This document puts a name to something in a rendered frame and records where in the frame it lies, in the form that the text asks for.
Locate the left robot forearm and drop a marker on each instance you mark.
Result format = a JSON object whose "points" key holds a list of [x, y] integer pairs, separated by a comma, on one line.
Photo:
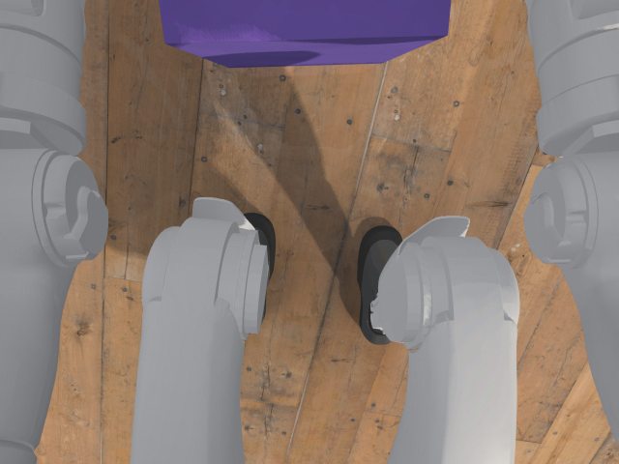
{"points": [[41, 59]]}

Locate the robot left upper arm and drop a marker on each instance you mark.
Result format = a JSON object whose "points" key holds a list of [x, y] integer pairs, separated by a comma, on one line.
{"points": [[52, 217]]}

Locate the carton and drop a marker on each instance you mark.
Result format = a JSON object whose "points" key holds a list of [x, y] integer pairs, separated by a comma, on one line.
{"points": [[282, 33]]}

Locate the robot right upper arm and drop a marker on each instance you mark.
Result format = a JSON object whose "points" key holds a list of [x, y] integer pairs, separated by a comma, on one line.
{"points": [[572, 220]]}

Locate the right robot forearm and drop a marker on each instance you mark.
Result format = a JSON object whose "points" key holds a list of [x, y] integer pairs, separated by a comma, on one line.
{"points": [[576, 54]]}

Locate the left robot foot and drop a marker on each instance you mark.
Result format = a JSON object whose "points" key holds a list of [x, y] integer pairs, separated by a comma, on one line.
{"points": [[267, 237]]}

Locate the left robot thigh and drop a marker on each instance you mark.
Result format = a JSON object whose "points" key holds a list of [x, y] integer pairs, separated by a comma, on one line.
{"points": [[187, 395]]}

